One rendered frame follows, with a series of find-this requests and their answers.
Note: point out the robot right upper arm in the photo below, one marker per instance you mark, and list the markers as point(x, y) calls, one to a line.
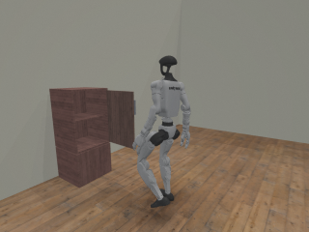
point(185, 106)

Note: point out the robot left upper arm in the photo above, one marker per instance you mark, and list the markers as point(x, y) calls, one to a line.
point(156, 87)

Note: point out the robot right forearm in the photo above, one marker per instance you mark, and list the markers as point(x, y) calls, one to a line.
point(186, 117)

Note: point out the robot right hand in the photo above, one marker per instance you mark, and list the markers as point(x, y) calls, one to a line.
point(185, 134)

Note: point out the cupboard door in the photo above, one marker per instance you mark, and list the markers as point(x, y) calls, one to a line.
point(120, 117)

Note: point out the left robot foot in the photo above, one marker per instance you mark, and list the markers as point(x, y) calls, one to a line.
point(163, 202)

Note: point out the robot left hand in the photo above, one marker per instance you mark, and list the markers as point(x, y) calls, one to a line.
point(140, 141)

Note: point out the right robot foot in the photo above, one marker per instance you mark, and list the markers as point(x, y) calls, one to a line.
point(170, 195)

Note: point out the robot foot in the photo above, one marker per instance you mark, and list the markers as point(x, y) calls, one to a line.
point(163, 202)
point(170, 195)

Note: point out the robot left forearm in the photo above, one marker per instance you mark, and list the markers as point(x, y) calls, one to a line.
point(149, 123)

